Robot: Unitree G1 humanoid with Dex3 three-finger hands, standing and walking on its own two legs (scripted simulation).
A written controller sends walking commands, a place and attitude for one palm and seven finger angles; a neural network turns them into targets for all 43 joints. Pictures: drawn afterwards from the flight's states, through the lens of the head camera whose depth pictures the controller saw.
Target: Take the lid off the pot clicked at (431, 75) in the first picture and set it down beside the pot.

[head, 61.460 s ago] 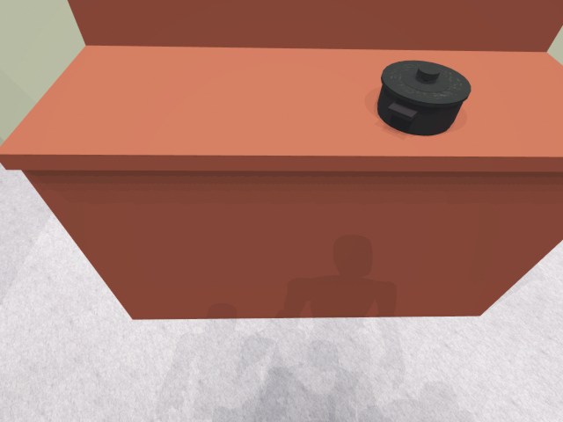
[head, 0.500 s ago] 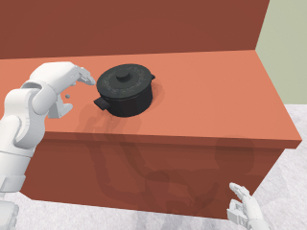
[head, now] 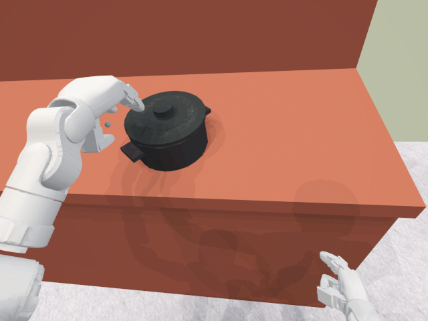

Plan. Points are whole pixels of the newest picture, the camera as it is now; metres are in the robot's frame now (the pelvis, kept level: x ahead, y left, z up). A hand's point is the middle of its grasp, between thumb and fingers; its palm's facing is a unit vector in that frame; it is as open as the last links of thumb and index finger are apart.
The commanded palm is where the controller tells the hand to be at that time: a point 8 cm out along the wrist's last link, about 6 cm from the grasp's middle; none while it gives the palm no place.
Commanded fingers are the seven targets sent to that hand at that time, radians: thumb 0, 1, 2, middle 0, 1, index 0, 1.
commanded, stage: move the open hand above the knob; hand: left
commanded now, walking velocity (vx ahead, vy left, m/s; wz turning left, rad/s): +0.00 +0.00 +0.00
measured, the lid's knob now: (162, 108) +0.49 +0.15 +0.16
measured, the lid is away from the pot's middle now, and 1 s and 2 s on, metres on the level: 0.01 0.01 0.01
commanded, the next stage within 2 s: lower the open fingers around the knob in 1.68 s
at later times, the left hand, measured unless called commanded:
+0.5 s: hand (137, 99) +0.43 +0.17 +0.22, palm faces -0.17 -0.03 -0.99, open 10.2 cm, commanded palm +0.41 +0.17 +0.29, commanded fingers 0.00 -0.42 1.69 -0.86 -0.08 -0.86 -0.08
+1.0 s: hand (154, 87) +0.47 +0.15 +0.22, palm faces -0.21 -0.04 -0.98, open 10.2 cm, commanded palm +0.44 +0.16 +0.29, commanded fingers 0.00 -0.42 1.69 -0.86 -0.08 -0.86 -0.08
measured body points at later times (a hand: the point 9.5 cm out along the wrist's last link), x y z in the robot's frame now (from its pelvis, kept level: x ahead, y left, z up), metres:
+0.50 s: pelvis +0.01 +0.01 +0.00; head +0.02 -0.03 +0.45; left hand +0.43 +0.17 +0.28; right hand +0.18 -0.22 -0.11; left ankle +0.06 +0.11 -0.74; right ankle -0.02 -0.12 -0.74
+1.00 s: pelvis +0.02 +0.00 +0.00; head +0.03 -0.04 +0.45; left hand +0.48 +0.15 +0.27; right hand +0.14 -0.25 -0.12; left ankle +0.06 +0.11 -0.74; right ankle -0.02 -0.12 -0.74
